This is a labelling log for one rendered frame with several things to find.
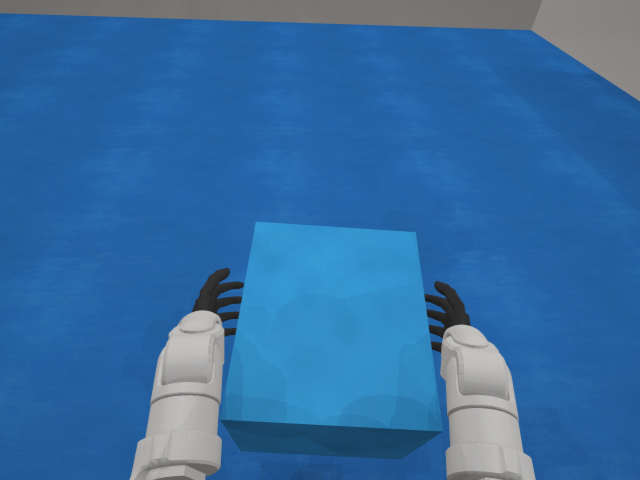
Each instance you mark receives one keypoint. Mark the carton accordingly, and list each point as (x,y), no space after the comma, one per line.
(332,353)

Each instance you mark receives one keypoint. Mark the robot left forearm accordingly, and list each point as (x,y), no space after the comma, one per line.
(181,440)

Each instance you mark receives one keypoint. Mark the left robot hand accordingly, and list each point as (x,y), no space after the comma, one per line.
(208,301)

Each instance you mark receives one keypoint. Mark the right robot hand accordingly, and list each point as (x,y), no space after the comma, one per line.
(452,305)

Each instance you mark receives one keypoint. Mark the robot right forearm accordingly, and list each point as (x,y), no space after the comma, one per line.
(485,439)

